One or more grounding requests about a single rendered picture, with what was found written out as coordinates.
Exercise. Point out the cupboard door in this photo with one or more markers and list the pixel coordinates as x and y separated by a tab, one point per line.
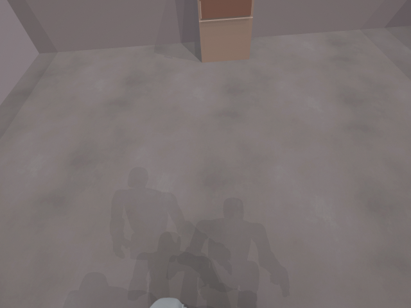
225	8

